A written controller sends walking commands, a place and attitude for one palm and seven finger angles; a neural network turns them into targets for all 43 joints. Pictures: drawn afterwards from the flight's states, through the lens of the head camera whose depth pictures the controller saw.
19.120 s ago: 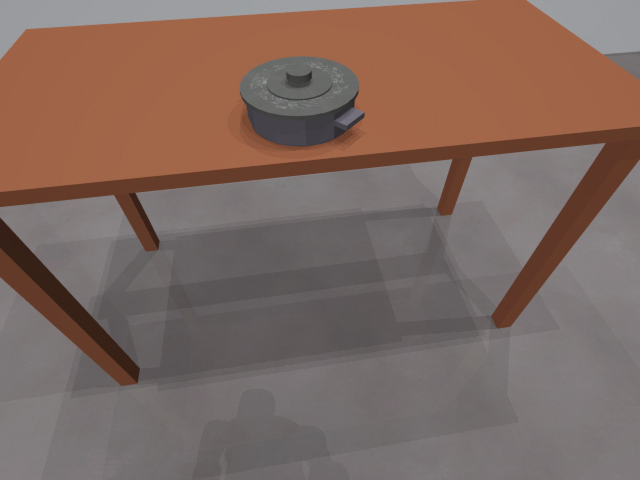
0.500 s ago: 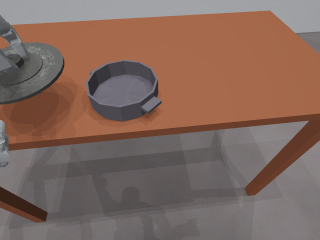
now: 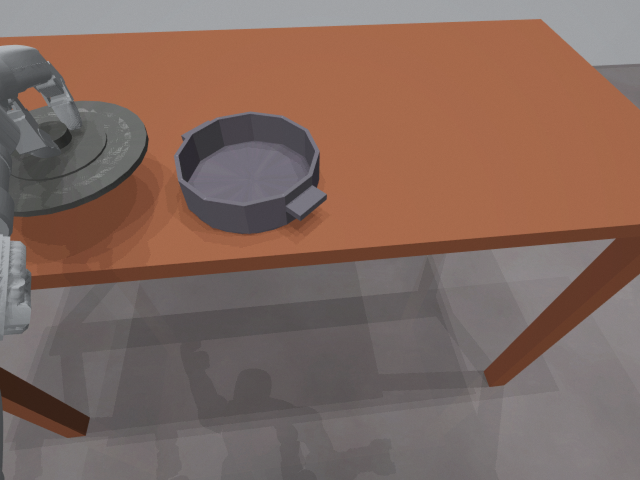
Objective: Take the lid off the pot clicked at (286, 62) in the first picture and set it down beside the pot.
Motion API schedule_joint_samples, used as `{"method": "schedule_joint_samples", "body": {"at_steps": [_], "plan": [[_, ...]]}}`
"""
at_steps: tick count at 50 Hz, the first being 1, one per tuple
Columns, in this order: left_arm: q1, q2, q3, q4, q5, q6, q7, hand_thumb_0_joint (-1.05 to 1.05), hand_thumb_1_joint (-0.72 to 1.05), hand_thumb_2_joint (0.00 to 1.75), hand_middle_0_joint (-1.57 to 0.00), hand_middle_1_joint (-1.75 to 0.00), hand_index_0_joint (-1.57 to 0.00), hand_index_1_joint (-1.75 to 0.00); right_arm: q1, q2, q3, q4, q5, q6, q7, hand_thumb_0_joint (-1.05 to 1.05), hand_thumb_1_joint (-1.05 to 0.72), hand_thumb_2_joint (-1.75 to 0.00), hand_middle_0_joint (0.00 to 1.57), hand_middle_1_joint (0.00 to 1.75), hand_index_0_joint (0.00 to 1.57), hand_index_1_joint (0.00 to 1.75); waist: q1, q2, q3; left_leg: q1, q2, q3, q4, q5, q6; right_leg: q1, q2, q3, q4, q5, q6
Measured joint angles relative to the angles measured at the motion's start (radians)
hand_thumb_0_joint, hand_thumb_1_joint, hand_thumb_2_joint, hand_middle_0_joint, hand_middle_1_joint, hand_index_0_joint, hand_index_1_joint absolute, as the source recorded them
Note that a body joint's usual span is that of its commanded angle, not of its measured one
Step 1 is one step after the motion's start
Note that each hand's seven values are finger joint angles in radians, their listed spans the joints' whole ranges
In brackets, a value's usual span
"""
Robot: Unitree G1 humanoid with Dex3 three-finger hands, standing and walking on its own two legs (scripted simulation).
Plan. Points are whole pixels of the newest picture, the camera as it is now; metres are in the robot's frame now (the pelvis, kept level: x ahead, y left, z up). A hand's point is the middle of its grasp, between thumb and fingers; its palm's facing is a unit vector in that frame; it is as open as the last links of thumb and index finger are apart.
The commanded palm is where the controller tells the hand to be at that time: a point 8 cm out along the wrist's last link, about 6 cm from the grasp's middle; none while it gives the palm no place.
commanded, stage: lower the lid onto the table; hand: left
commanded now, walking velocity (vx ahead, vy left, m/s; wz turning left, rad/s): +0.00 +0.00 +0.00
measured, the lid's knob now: (49, 136) +0.48 +0.31 +0.18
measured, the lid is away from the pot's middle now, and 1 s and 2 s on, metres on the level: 0.23 0.24 0.25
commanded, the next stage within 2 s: open the fingers wide in 1.10 s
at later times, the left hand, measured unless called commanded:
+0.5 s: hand (37, 163) +0.44 +0.31 +0.18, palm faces -0.41 -0.20 -0.89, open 7.4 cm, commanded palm +0.46 +0.31 +0.24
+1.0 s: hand (56, 175) +0.46 +0.31 +0.14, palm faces -0.45 -0.19 -0.87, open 7.4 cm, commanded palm +0.48 +0.31 +0.21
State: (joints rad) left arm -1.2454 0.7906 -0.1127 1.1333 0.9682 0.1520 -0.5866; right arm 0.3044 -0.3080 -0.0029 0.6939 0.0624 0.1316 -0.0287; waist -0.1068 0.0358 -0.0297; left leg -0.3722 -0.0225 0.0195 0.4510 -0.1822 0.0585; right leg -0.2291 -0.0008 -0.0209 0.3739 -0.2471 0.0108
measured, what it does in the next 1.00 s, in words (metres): stands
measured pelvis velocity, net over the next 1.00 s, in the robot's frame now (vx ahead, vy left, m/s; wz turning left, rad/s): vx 0.00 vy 0.01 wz -0.01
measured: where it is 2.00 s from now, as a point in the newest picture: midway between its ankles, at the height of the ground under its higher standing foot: outside the picture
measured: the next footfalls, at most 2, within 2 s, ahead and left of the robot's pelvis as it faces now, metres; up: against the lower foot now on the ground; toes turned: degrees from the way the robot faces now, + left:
none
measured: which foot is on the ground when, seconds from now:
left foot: down 0.00-1.00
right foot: down 0.00-1.00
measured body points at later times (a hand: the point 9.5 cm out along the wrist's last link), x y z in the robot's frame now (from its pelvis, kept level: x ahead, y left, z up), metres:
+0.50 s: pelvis -0.01 +0.00 +0.00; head +0.04 +0.01 +0.44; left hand +0.46 +0.31 +0.23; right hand +0.04 -0.28 -0.12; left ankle +0.02 +0.08 -0.74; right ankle -0.04 -0.13 -0.74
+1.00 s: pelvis +0.00 +0.01 -0.01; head +0.06 +0.02 +0.44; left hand +0.48 +0.32 +0.19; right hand +0.01 -0.28 -0.13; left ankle +0.02 +0.08 -0.74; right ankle -0.04 -0.13 -0.74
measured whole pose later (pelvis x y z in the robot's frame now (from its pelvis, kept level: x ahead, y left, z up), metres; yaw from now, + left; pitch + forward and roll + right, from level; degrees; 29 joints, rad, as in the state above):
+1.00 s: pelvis +0.00 +0.01 -0.01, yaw +0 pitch +9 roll -3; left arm -1.18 0.80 -0.11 1.20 0.97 0.03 -0.53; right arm 0.35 -0.30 -0.01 0.71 0.07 0.16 -0.05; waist -0.12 0.03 -0.04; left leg -0.50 -0.01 0.02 0.57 -0.24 0.07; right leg -0.34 0.01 -0.02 0.47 -0.29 0.02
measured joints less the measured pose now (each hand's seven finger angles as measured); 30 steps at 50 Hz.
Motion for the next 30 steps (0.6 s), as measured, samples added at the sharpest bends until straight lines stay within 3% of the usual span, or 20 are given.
{"method": "schedule_joint_samples", "body": {"at_steps": [8,22,30], "plan": [[0.052,0.014,0.046,-0.012,0.002,-0.022,0.01,-0.02,0.33,0.71,-0.65,-1.0,-0.59,-0.98,0.014,-0.001,-0.003,-0.016,0.003,0.024,0.006,0.01,-0.9,-0.9,0.2,0.3,0.2,0.3,-0.007,0.006,-0.005,-0.011,0.004,0.007,0.018,-0.01,0.002,-0.013,0.003,0.008,0.016,-0.006,0.003],[0.059,-0.009,-0.021,-0.001,-0.011,-0.047,0.017,-0.02,0.33,0.71,-0.65,-1.0,-0.59,-0.98,0.015,0.0,-0.002,0.002,0.006,0.02,-0.012,0.01,-0.9,-0.9,0.2,0.3,0.2,0.3,0.009,-0.002,0.002,-0.034,0.002,-0.008,0.044,-0.014,0.003,-0.025,0.003,-0.008,0.03,-0.01,0.001],[0.046,-0.025,-0.032,0.028,-0.014,-0.07,0.03,-0.02,0.33,0.71,-0.65,-1.0,-0.59,-0.98,0.006,0.002,-0.001,0.008,0.006,0.014,-0.016,0.01,-0.9,-0.9,0.2,0.3,0.2,0.3,0.003,-0.008,-0.003,-0.055,0.002,-0.01,0.06,-0.02,0.005,-0.044,0.003,-0.009,0.046,-0.016,0.0]]}}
